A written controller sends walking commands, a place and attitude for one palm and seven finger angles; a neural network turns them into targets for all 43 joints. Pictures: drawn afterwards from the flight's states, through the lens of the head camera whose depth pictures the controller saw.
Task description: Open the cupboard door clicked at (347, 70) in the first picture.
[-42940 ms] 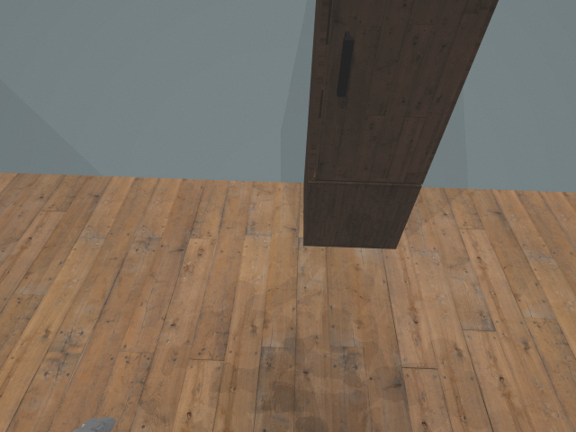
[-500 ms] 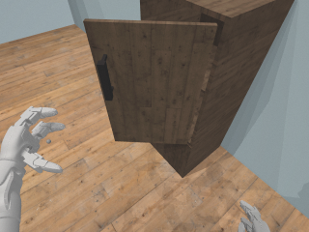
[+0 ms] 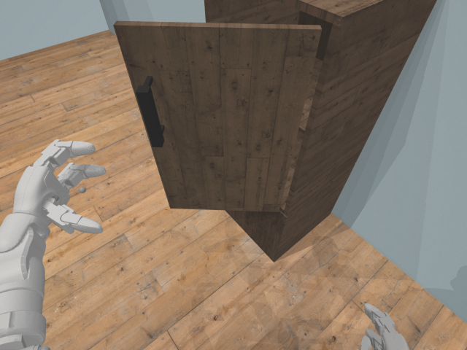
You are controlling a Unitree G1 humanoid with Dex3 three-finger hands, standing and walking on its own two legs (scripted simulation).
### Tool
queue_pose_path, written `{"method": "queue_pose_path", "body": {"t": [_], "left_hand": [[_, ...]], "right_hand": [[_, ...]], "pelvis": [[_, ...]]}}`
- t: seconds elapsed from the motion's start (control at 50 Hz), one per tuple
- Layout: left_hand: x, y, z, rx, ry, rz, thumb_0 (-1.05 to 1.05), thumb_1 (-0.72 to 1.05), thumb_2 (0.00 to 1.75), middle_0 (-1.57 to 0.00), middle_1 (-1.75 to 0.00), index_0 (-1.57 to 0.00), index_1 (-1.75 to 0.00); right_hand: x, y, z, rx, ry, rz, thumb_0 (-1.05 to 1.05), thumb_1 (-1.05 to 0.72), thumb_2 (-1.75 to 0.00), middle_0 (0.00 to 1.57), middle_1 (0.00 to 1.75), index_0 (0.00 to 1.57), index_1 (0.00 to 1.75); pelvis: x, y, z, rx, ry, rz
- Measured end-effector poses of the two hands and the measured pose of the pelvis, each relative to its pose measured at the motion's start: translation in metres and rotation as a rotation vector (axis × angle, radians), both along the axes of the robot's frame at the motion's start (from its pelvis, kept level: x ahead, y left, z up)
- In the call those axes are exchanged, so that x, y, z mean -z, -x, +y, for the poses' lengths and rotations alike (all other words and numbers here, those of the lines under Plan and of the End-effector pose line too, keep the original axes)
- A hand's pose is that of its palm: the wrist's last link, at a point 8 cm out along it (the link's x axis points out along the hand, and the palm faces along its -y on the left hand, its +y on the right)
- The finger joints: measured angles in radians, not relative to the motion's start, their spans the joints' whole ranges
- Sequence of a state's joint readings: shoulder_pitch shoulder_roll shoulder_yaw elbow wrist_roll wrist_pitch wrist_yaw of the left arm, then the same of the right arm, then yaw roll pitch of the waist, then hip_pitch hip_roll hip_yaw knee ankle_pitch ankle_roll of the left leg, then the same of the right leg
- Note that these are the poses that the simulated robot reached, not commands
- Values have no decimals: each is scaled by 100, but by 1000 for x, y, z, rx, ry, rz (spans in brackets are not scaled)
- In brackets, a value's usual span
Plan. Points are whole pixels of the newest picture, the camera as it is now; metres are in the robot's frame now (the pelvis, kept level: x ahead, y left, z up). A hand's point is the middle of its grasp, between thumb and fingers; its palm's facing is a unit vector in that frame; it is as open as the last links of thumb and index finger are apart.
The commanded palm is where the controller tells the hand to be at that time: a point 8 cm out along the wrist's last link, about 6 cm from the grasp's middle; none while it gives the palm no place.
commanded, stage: move the hooked fingers beside the handle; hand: left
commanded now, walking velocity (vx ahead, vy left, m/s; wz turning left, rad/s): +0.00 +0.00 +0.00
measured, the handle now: (153, 112) +0.56 +0.21 +0.09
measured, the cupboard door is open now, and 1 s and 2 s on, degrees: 49 49 49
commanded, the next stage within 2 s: none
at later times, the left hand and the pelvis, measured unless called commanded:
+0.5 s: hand (97, 161) +0.40 +0.27 +0.10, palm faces +0.01 -1.00 +0.00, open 14.0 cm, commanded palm +0.38 +0.32 +0.10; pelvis +0.01 +0.02 +0.00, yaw -1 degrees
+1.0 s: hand (112, 137) +0.47 +0.27 +0.10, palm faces +0.01 -1.00 +0.00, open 14.0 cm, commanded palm +0.46 +0.32 +0.10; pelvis +0.01 +0.02 -0.01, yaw -2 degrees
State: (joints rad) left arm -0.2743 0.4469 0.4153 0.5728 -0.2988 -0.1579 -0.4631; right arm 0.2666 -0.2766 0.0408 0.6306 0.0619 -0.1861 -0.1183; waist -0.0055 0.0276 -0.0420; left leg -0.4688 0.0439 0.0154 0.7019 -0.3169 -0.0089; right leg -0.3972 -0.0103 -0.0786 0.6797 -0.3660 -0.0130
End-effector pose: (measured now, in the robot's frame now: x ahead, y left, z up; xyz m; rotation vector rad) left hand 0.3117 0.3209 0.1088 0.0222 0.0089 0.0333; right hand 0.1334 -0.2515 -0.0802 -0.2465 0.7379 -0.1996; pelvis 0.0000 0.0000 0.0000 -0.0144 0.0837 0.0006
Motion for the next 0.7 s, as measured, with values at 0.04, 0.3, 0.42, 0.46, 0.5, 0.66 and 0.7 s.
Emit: {"method": "queue_pose_path", "body": {"t": [0.04,0.3,0.42,0.46,0.5,0.66,0.7], "left_hand": [[0,-8,-1,6,3,2,-1,-50,30,-30,-120,-30,-120],[6,-45,6,8,16,8,-1,-49,30,-30,-120,-30,-120],[8,-61,5,23,24,9,-1,-50,30,-30,-120,-30,-120],[9,-67,5,23,23,15,-1,-50,30,-30,-120,-30,-120],[9,-72,4,24,23,15,-1,-50,30,-30,-120,-30,-120],[12,-96,3,23,24,27,-1,-50,30,-30,-120,-30,-120],[12,-103,2,27,25,25,-1,-50,30,-30,-120,-29,-120]], "right_hand": [[1,6,-2,13,1,16,1,-91,-90,21,30,20,30],[12,46,-6,79,15,173,1,-91,-90,21,30,20,30],[14,55,-2,96,16,215,1,-91,-90,21,30,20,30],[15,56,0,99,15,223,1,-91,-90,21,30,20,30],[15,57,2,99,14,231,1,-91,-90,21,30,20,30],[19,63,8,99,17,277,1,-91,-90,21,30,20,30],[21,67,9,103,19,294,1,-91,-90,21,30,20,30]], "pelvis": [[0,-1,1,4,0,6],[2,-6,8,21,4,45],[3,-7,13,23,8,60],[3,-8,15,24,9,65],[4,-8,17,25,10,70],[7,-6,21,21,16,95],[8,-5,22,22,17,103]]}}
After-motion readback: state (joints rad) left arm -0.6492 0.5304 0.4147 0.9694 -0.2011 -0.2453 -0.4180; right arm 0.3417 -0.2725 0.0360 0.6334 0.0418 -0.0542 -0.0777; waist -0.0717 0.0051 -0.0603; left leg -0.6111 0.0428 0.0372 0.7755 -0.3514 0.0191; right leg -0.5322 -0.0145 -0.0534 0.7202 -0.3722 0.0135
